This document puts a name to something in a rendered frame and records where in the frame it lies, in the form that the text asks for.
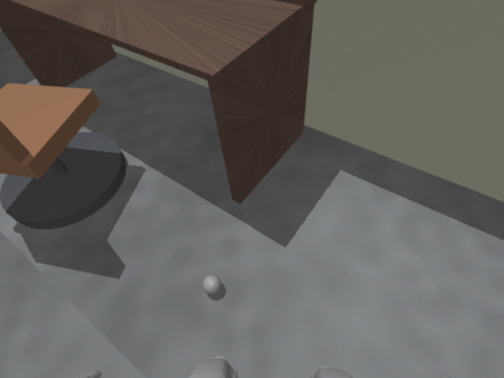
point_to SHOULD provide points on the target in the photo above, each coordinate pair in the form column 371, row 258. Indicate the desk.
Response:
column 253, row 53

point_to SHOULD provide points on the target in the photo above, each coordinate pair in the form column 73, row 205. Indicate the office chair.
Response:
column 56, row 176

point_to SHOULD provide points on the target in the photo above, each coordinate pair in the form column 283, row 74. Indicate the ball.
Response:
column 211, row 284

